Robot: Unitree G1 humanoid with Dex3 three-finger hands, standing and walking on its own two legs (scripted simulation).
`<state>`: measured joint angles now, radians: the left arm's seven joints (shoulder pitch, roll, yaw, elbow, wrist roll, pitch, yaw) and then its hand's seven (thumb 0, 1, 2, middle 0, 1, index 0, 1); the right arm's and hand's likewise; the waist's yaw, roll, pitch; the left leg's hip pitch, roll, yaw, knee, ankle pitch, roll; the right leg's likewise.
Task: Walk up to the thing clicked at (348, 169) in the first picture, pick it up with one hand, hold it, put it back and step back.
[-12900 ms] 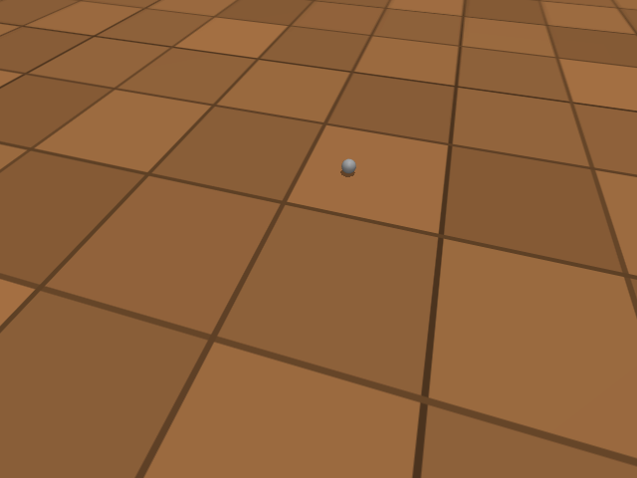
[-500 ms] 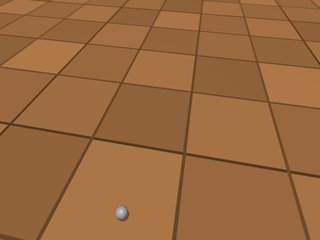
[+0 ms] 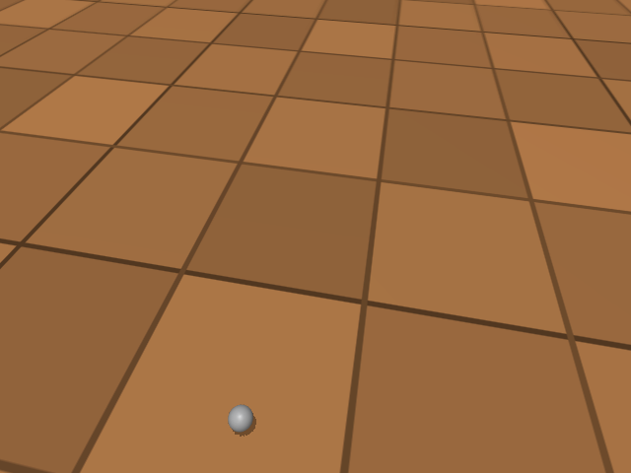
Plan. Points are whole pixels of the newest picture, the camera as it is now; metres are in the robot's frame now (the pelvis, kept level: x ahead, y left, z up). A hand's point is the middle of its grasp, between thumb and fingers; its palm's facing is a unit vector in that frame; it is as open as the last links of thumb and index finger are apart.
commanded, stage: rise first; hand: left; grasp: from above
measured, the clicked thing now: (240, 418) +0.40 +0.24 -0.75
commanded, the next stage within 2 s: none
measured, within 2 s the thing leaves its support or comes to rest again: neither
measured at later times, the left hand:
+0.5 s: hand out of the picture +0.13 +0.26 -0.21, palm faces -0.09 -0.91 -0.41, open 13.1 cm
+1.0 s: hand out of the picture +0.12 +0.27 -0.27, palm faces -0.26 -0.81 -0.53, open 14.0 cm
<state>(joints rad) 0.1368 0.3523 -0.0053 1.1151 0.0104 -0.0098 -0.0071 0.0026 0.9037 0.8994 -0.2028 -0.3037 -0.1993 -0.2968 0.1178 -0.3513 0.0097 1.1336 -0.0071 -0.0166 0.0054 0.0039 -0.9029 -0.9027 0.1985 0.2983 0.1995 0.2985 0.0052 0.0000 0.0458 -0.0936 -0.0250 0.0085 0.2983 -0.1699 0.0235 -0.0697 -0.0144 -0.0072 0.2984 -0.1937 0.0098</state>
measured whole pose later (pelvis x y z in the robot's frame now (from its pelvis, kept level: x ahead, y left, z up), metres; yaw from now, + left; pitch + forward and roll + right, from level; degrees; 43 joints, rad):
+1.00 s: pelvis -0.03 +0.00 -0.14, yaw +0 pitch +23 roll -2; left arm 0.21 0.38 0.13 0.48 0.33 0.15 -0.01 -0.01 -0.51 0.93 -0.08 -1.11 -0.09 -1.09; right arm 0.18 -0.25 -0.01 0.54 0.01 -0.18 -0.01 0.01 -0.90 -0.90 0.20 0.30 0.20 0.30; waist -0.02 0.01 -0.16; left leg -1.16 0.00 -0.02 1.34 -0.58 0.02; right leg -1.11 0.01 -0.04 1.31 -0.60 0.00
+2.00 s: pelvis -0.11 +0.00 -0.41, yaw -6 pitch +34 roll -7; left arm -0.75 0.73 0.15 1.26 1.20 -0.32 0.32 0.00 -0.54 1.03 -0.09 -0.99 -0.08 -0.99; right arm 0.12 -0.27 -0.01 0.77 -0.10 -0.04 0.11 0.00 -0.90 -0.91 0.20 0.30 0.20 0.30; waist -0.12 -0.01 -0.10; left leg -2.22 0.02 -0.08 2.28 -0.66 0.03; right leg -2.13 0.02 -0.11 2.21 -0.68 -0.01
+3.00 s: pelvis -0.10 +0.00 -0.45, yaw -9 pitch +34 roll -9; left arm -0.85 0.80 0.15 1.38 1.25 -0.28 0.40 0.00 -0.56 1.03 -0.08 -1.03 -0.07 -1.03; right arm 0.11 -0.27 0.06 0.76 -0.15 -0.05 0.14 0.00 -0.92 -0.91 0.20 0.30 0.20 0.30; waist -0.18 -0.04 -0.04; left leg -2.32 0.04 -0.11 2.41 -0.70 0.03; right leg -2.23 0.03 -0.14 2.33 -0.70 -0.01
